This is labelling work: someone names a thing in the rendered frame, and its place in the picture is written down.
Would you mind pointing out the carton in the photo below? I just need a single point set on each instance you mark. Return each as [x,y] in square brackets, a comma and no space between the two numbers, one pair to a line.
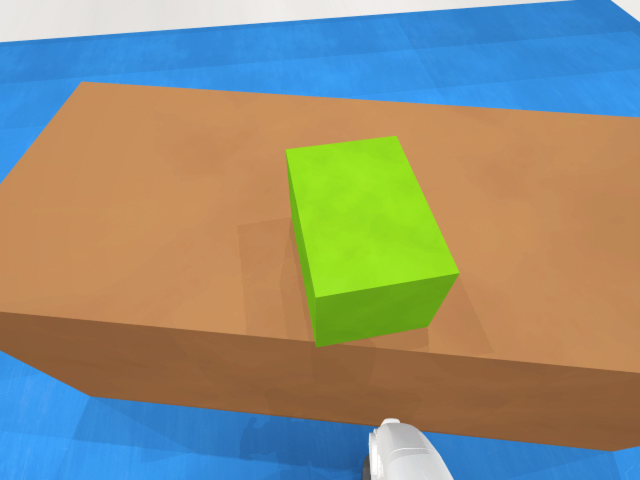
[373,259]

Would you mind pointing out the pedestal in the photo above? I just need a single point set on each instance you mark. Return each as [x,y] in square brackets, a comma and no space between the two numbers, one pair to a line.
[147,253]

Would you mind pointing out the robot right thigh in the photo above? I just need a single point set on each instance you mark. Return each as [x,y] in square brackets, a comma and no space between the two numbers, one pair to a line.
[399,451]

